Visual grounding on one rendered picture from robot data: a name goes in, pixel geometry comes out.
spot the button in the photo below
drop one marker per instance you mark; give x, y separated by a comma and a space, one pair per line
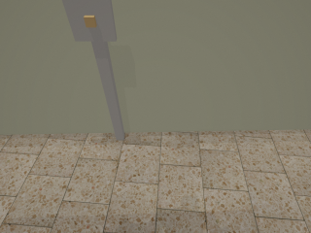
90, 21

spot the panel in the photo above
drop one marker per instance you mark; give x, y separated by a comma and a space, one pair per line
99, 36

